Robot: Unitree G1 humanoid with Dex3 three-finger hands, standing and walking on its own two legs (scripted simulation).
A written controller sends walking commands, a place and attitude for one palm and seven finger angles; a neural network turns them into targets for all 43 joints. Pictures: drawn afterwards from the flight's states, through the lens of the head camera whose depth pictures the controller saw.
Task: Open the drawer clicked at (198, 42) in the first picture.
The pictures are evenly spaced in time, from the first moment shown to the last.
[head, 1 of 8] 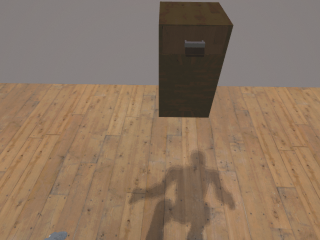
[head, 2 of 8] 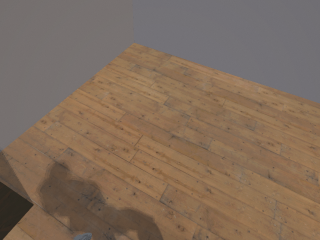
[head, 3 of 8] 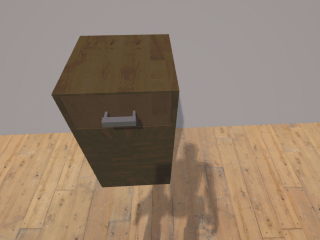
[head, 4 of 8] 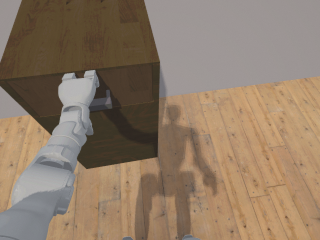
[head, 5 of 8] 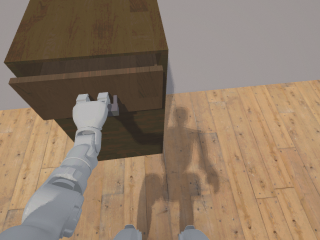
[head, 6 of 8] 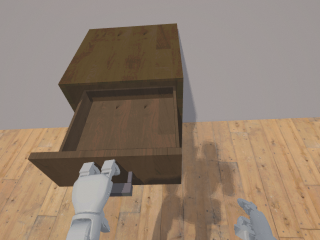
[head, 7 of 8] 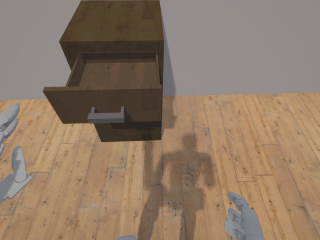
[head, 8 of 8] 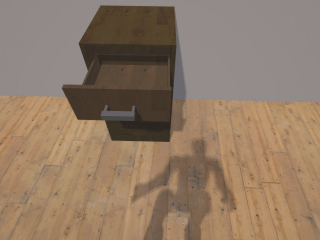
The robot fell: no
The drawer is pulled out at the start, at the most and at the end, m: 0.00 0.30 0.30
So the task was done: yes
